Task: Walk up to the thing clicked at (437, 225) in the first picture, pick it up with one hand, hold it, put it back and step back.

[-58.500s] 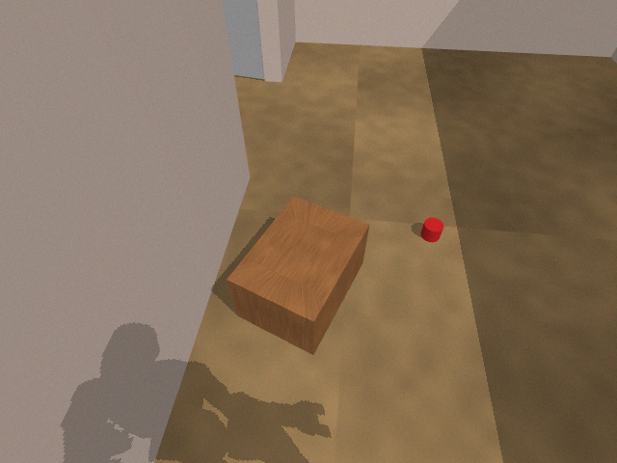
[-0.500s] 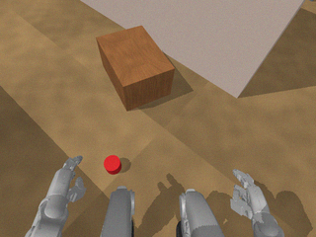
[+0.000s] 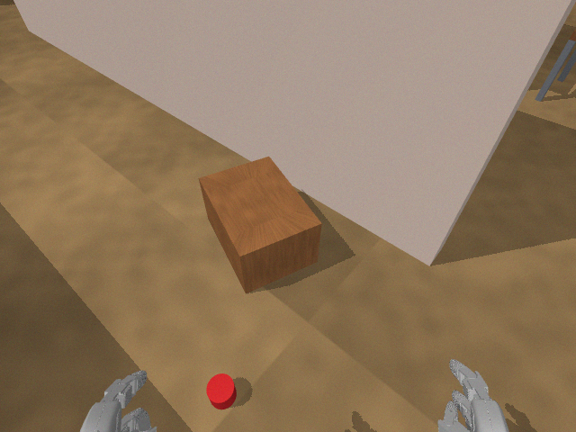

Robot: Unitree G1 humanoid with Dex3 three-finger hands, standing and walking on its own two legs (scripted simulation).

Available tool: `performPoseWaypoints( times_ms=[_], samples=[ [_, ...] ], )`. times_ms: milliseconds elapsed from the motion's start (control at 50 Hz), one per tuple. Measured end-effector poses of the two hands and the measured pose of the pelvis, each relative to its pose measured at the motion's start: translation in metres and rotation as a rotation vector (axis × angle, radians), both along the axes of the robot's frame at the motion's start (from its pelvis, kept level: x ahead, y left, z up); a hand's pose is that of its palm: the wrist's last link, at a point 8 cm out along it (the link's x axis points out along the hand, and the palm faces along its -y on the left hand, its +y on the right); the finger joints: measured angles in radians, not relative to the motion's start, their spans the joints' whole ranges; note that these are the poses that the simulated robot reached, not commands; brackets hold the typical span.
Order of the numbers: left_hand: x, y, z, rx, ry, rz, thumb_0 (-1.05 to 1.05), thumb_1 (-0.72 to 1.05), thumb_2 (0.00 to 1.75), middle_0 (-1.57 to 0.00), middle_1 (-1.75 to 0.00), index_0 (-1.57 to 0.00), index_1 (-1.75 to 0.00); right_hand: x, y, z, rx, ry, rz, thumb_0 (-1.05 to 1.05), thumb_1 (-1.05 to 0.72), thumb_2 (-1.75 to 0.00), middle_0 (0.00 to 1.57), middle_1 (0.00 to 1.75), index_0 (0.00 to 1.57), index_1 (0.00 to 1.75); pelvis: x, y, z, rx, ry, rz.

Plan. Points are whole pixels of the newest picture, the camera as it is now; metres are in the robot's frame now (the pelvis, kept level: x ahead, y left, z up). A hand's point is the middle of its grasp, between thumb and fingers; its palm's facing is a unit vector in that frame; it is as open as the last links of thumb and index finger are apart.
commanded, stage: home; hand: left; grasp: from above
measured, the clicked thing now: (221, 391) +0.40 +0.19 -0.68
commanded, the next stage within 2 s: stand in 1.96 s
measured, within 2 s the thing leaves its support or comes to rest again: neither
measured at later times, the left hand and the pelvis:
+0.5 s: hand out of the picture +0.15 +0.18 -0.04, palm faces +0.06 -0.98 -0.20, open 7.4 cm; pelvis -0.01 +0.00 +0.00, yaw +0 degrees
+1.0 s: hand out of the picture +0.15 +0.18 -0.04, palm faces +0.05 -0.98 -0.19, open 7.4 cm; pelvis -0.01 +0.00 +0.00, yaw +0 degrees
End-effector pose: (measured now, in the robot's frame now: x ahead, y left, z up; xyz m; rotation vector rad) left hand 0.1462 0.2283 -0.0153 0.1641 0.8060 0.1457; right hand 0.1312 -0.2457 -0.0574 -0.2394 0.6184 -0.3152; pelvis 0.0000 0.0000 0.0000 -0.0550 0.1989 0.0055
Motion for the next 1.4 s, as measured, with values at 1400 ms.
performPoseWaypoints(
  times_ms=[1400],
  samples=[
    [-0.009,-0.002,-0.002,-0.004,0.005,-0.018,0.01,0.91,0.9,-0.2,-0.3,-0.2,-0.29,0.006,0.002,0.005,-0.015,-0.039,0.056,0.01,-0.9,-0.9,0.21,0.3,0.21,0.3,-0.007,-0.002,0.001,0.007,-0.034,0.002]
  ],
)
